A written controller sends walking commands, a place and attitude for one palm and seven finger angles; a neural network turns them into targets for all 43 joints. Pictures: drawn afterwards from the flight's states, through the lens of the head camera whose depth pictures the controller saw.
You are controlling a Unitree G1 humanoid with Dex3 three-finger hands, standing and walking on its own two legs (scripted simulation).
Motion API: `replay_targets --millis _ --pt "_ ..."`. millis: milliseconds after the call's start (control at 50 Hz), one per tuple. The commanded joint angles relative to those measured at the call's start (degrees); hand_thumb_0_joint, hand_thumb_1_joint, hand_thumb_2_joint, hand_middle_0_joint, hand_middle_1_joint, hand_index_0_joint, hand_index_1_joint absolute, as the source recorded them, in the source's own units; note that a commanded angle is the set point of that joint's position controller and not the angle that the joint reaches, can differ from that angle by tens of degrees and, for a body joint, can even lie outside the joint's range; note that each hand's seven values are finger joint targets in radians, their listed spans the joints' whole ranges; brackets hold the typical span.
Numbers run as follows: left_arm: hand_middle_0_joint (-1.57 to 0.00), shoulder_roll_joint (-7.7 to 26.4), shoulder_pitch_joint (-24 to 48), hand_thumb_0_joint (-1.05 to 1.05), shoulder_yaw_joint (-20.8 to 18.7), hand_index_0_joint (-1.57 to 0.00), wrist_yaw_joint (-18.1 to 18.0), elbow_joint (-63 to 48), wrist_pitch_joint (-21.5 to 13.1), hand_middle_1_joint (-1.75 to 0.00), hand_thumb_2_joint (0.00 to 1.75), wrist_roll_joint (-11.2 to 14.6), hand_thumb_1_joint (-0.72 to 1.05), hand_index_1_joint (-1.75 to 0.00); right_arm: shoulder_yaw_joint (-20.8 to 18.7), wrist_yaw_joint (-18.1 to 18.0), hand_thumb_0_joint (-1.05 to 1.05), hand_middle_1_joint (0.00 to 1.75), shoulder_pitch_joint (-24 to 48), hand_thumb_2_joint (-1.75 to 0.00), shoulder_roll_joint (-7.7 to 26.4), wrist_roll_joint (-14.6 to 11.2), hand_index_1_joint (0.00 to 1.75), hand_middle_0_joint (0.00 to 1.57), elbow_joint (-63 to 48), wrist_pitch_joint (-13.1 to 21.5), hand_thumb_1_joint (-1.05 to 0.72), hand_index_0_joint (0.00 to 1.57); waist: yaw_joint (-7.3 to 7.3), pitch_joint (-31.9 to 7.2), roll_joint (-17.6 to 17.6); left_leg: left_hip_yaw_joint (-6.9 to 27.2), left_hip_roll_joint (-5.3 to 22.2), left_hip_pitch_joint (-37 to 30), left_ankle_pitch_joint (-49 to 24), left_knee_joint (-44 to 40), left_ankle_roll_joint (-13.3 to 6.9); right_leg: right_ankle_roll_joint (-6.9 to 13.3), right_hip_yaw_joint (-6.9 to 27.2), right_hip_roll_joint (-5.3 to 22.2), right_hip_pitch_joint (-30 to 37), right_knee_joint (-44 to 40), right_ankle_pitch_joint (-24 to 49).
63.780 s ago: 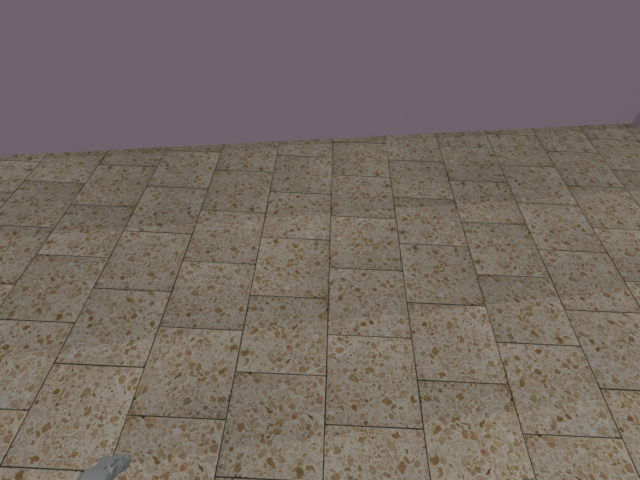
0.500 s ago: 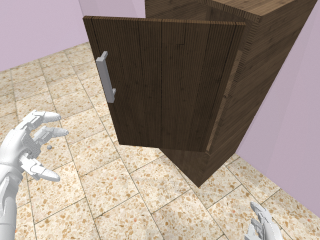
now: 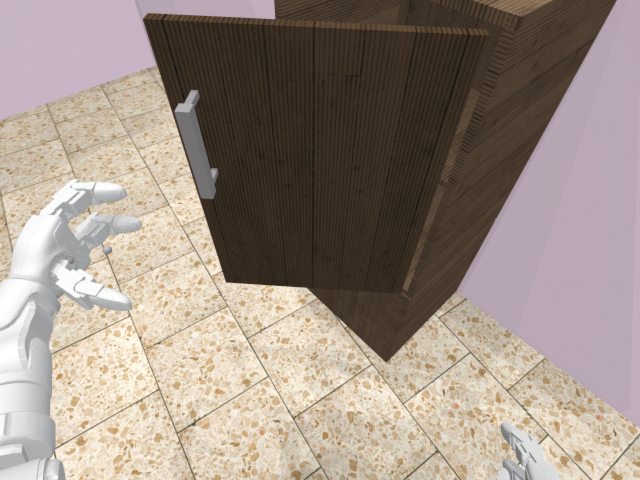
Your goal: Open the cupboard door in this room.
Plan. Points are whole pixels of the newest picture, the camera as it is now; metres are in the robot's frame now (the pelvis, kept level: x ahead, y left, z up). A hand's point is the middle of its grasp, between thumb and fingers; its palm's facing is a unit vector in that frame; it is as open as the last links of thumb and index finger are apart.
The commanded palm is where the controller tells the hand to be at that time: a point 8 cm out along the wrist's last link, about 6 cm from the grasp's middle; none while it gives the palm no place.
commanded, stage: move the hooked fingers beside the handle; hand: left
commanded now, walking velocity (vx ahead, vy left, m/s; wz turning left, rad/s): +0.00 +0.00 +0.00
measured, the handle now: (201, 147) +0.55 +0.20 +0.10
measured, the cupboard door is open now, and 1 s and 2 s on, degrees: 43 43 43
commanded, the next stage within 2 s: slide the fingers in behind the handle in 1.96 s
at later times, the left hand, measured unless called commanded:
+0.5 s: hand (134, 207) +0.42 +0.25 +0.11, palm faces -0.02 -1.00 -0.01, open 14.0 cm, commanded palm +0.40 +0.31 +0.11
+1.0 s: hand (142, 178) +0.48 +0.26 +0.11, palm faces -0.03 -1.00 +0.00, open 14.0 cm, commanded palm +0.47 +0.31 +0.11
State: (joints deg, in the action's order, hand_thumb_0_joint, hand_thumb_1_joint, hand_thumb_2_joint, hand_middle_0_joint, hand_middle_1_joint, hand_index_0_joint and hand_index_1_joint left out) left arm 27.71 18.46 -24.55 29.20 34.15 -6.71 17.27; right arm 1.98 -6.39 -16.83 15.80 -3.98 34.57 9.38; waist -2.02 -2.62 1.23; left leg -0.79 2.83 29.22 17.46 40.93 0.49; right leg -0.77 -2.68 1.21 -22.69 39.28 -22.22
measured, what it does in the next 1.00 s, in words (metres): stands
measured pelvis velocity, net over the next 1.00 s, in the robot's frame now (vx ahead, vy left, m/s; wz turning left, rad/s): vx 0.00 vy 0.00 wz -0.02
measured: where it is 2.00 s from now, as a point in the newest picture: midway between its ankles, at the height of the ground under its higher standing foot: outside the picture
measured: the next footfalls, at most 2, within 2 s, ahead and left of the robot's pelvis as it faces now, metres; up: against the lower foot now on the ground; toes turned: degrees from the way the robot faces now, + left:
none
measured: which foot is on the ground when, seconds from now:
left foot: down 0.00-1.00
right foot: down 0.00-1.00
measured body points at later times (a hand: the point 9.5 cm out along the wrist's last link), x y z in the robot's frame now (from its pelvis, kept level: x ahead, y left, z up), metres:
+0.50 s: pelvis +0.00 +0.00 +0.00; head +0.06 +0.01 +0.44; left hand +0.41 +0.31 +0.11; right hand +0.09 -0.27 -0.11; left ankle +0.03 +0.12 -0.72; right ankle -0.03 -0.13 -0.72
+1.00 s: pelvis +0.00 +0.00 -0.01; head +0.10 +0.02 +0.43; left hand +0.47 +0.32 +0.11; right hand +0.02 -0.28 -0.12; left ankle +0.03 +0.12 -0.72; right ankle -0.03 -0.13 -0.72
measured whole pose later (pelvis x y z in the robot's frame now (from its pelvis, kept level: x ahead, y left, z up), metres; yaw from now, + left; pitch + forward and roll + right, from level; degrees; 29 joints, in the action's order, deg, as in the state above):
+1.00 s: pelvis +0.00 +0.00 -0.01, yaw -1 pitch +15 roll -2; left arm 40.6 48.6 -27.4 29.2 67.6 -13.8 8.5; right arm 1.3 -4.5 -22.3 17.1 -2.7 36.7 -0.5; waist -8.1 -3.5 0.3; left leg -0.6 4.3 42.2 19.8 47.3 0.4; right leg -0.8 -2.3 -0.2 -35.2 44.0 -23.5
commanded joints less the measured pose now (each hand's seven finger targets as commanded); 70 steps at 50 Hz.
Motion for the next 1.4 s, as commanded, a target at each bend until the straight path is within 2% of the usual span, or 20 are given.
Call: replay_targets --millis 0,100,200,240,300,360,500,580,620,700,720,780,800,920,980,1000,1020,1140,1200,1380 --pt "-0.3 17.2 18.6 0.0 -4.7 -0.3 -1.2 -11.3 -4.2 -1.2 0.3 1.0 -0.5 -1.2 -3.5 0.0 0.0 0.3 1.0 -0.9 8.8 0.2 0.3 0.2 -7.9 2.0 -0.9 0.2 1.09 -14.7 3.1 1.3 -2.8 -13.8 -11.5 -4.5 -2.2 1.8 -0.4 -2.4 -1.3 -5.3 15.6" --pt "-0.3 15.7 21.6 0.0 -3.5 -0.3 -1.8 -13.0 -6.6 -1.2 0.3 0.8 -0.5 -1.2 -4.0 0.3 0.0 0.3 -0.4 -0.9 8.8 0.4 0.3 0.2 -7.4 1.4 -0.9 0.2 0.28 -18.2 4.3 1.6 -2.5 -16.4 -14.3 -3.8 -2.2 2.0 -0.5 -2.9 -1.5 -4.4 17.6" --pt "-0.3 16.4 27.0 0.0 -2.7 -0.3 -2.1 -6.0 -5.6 -1.2 0.3 -0.4 -0.5 -1.2 -4.0 0.0 0.0 0.3 -1.9 -0.9 9.4 0.4 0.3 0.2 -5.7 0.1 -0.9 0.2 -0.95 -14.7 2.1 1.7 -2.3 -13.9 -11.7 -4.0 -2.3 1.8 -0.6 -2.9 -4.0 -4.9 15.4" --pt "-0.3 15.6 29.3 0.0 -1.2 -0.3 -2.4 -4.3 -5.4 -1.2 0.3 -1.5 -0.5 -1.2 -3.9 0.2 0.0 0.3 -2.2 -0.9 9.3 0.4 0.3 0.2 -5.5 -0.4 -0.9 0.2 -1.28 -15.4 4.1 1.8 -2.4 -14.6 -11.5 -4.0 -2.1 1.7 -0.6 -2.9 -5.3 -4.7 14.7" --pt "-0.3 18.5 33.2 0.0 -2.7 -0.3 -3.0 -1.9 -6.3 -1.2 0.3 -2.0 -0.5 -1.2 -3.8 0.2 0.0 0.3 -3.2 -0.9 9.7 0.7 0.3 0.2 -4.8 -1.2 -0.9 0.2 -1.56 -15.8 3.2 2.0 -2.3 -13.9 -11.9 -3.2 -2.3 2.0 -0.4 -2.9 -5.1 -4.5 14.7" --pt "-0.3 17.9 35.0 0.0 -2.1 -0.3 -3.0 -0.4 -7.8 -1.2 0.3 -2.7 -0.5 -1.2 -4.0 0.6 0.0 0.3 -3.8 -0.9 9.6 0.9 0.3 0.2 -4.8 -1.7 -0.9 0.2 -1.47 -19.3 5.4 2.0 -2.3 -15.6 -13.9 -2.5 -2.0 1.9 -0.3 -2.9 -5.4 -3.6 16.4" --pt "-0.3 20.8 37.5 0.0 -3.6 -0.3 -2.1 7.2 -8.8 -1.2 0.3 -3.4 -0.5 -1.2 -4.2 1.1 0.0 0.3 -5.7 -0.9 10.1 1.1 0.3 0.2 -4.1 -3.5 -0.9 0.2 -1.57 -20.4 4.2 1.6 -2.2 -13.5 -16.4 -0.8 -2.3 2.0 0.0 -3.0 -5.0 -2.5 19.7" --pt "-0.3 22.4 43.1 0.0 -3.1 -0.3 -1.6 12.2 -8.8 -1.2 0.3 -4.3 -0.5 -1.2 -4.4 1.1 0.0 0.3 -6.8 -0.9 10.7 0.9 0.3 0.2 -3.3 -4.7 -0.9 0.2 -3.41 -17.2 3.2 1.2 -2.1 -10.4 -12.6 -0.5 -2.5 1.4 0.3 -2.9 -8.2 -2.9 17.1" --pt "-0.3 25.1 44.8 0.0 -5.0 -0.3 -1.4 12.9 -9.8 -1.2 0.3 -4.4 -0.5 -1.2 -4.3 1.1 0.0 0.3 -7.7 -0.9 11.0 1.1 0.3 0.2 -3.3 -5.2 -0.9 0.2 -3.15 -20.0 2.8 1.2 -2.2 -10.6 -13.9 0.1 -2.7 1.5 0.6 -3.1 -6.8 -2.2 18.7" --pt "-0.3 24.1 48.9 0.0 -3.6 -0.3 -1.1 11.6 -12.3 -1.2 0.3 -4.6 -0.5 -1.2 -4.6 1.2 0.0 0.3 -8.6 -0.9 10.6 1.5 0.3 0.2 -2.6 -5.8 -0.9 0.2 -4.02 -23.4 5.3 1.3 -2.1 -12.9 -17.1 1.6 -2.8 1.6 0.9 -3.2 -7.5 -1.4 20.4" --pt "-0.3 26.6 48.2 0.0 -5.7 -0.3 -1.0 13.2 -12.5 -1.2 0.3 -4.9 -0.5 -1.2 -4.7 1.2 0.0 0.3 -9.3 -0.9 11.1 1.5 0.3 0.2 -2.3 -6.1 -0.9 0.2 -3.95 -24.6 4.7 1.3 -2.0 -13.0 -17.0 1.9 -2.8 1.3 1.0 -3.4 -7.6 -1.4 20.7" --pt "-0.3 27.6 48.3 0.0 -5.7 -0.3 -0.2 17.0 -11.9 -1.2 0.3 -5.3 -0.5 -1.2 -4.5 1.2 0.0 0.3 -9.5 -0.9 11.1 1.3 0.3 0.2 -1.9 -7.0 -0.9 0.2 -4.1 -22.8 5.7 1.0 -2.2 -10.4 -16.4 2.0 -2.8 1.3 1.1 -3.2 -7.7 -1.2 20.9" --pt "-0.3 27.7 49.6 0.0 -5.6 -0.3 0.0 17.9 -11.6 -1.2 0.3 -5.0 -0.5 -1.2 -4.6 1.1 0.0 0.3 -10.0 -0.9 11.2 1.3 0.3 0.2 -1.6 -7.2 -0.9 0.2 -4.77 -22.1 3.2 1.1 -2.1 -9.6 -16.3 2.3 -3.1 1.3 1.0 -3.4 -7.9 -1.1 21.1" --pt "-0.3 31.3 55.0 0.0 -5.4 -0.3 0.3 21.3 -10.9 -1.2 0.3 -7.2 -0.5 -1.2 -4.3 1.1 0.0 0.3 -11.7 -0.9 11.9 1.4 0.3 0.2 -1.5 -8.4 -0.9 0.2 -6.02 -21.9 6.4 1.2 -1.9 -8.1 -15.1 3.3 -3.1 1.0 1.3 -3.6 -11.8 -0.7 18.7" --pt "-0.3 29.6 57.6 0.0 -3.7 -0.3 0.0 20.2 -12.0 -1.2 0.3 -7.4 -0.5 -1.2 -4.6 1.3 0.0 0.3 -12.6 -0.9 11.7 1.8 0.3 0.2 -1.0 -8.6 -0.9 0.2 -6.89 -23.6 8.4 2.0 -1.4 -10.5 -16.0 4.0 -2.8 1.2 1.0 -3.7 -14.3 -0.3 17.2" --pt "-0.3 28.9 58.0 0.0 -3.8 -0.3 0.1 19.6 -12.5 -1.2 0.3 -6.8 -0.5 -1.2 -4.5 1.3 0.0 0.3 -13.0 -0.9 11.6 2.0 0.3 0.2 -1.1 -8.7 -0.9 0.2 -6.74 -25.4 8.6 2.2 -1.3 -11.7 -17.8 4.4 -2.8 1.4 0.6 -3.9 -14.1 0.3 18.2" --pt "-0.3 32.2 58.0 0.0 -6.5 -0.3 0.1 19.4 -12.7 -1.2 0.3 -7.0 -0.5 -1.2 -4.7 1.3 0.0 0.3 -13.8 -0.9 12.2 2.0 0.3 0.2 -0.9 -9.0 -0.9 0.2 -6.27 -28.3 8.2 2.5 -1.0 -13.1 -19.0 4.6 -2.6 1.3 0.7 -4.1 -13.6 0.6 18.9" --pt "-0.3 31.5 59.4 0.0 -4.4 -0.3 -0.5 24.0 -10.2 -1.2 0.3 -8.6 -0.5 -1.2 -4.4 1.6 0.0 0.3 -14.7 -0.9 12.0 2.1 0.3 0.2 -0.7 -10.2 -0.9 0.2 -7.09 -25.1 9.1 2.6 -1.0 -10.5 -18.2 4.9 -2.7 1.1 0.4 -4.0 -16.3 0.6 17.6" --pt "-0.3 32.6 54.2 0.0 -6.5 -0.3 -1.5 24.2 -10.0 -1.2 0.3 -8.9 -0.5 -1.2 -4.4 1.9 0.0 0.3 -15.2 -0.9 12.0 2.4 0.3 0.2 -2.1 -10.7 -0.9 0.2 -5.42 -26.1 8.2 2.3 -1.0 -10.1 -20.6 5.0 -2.6 1.4 0.1 -4.2 -14.9 1.3 19.2" --pt "-0.3 30.6 53.4 0.0 -7.2 -0.3 -1.8 15.4 -12.5 -1.2 0.3 -7.3 -0.5 -1.2 -5.1 2.9 0.0 0.3 -14.5 -0.9 11.5 2.4 0.3 0.2 -3.3 -11.7 -0.9 0.2 -4.91 -29.7 9.8 2.7 -0.5 -14.8 -23.2 5.0 -2.2 1.5 -0.4 -4.8 -14.1 1.5 20.2"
